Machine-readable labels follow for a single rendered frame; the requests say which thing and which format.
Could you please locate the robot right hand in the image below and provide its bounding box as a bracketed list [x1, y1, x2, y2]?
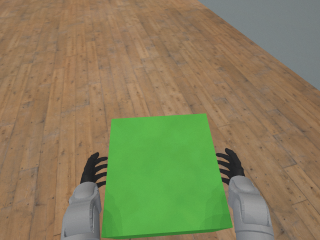
[216, 148, 245, 186]

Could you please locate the robot right forearm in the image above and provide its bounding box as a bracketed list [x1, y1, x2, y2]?
[228, 175, 275, 240]

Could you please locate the robot left hand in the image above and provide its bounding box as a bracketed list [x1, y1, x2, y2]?
[80, 152, 108, 188]

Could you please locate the robot left forearm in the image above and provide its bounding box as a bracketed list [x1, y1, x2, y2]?
[60, 181, 102, 240]

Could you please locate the carton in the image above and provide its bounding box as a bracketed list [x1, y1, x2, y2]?
[101, 113, 233, 240]

